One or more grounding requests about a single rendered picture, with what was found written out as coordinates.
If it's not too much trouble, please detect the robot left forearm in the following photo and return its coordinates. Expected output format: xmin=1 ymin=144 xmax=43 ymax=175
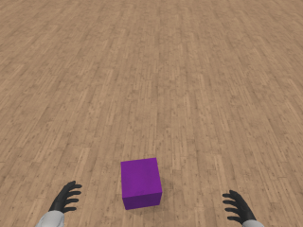
xmin=35 ymin=210 xmax=64 ymax=227

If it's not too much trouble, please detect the right robot hand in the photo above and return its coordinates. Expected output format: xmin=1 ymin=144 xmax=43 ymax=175
xmin=222 ymin=189 xmax=256 ymax=225

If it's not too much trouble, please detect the left robot hand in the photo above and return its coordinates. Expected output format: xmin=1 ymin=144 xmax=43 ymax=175
xmin=48 ymin=181 xmax=82 ymax=213

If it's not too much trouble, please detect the carton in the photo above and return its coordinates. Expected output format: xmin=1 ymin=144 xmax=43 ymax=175
xmin=120 ymin=157 xmax=163 ymax=210

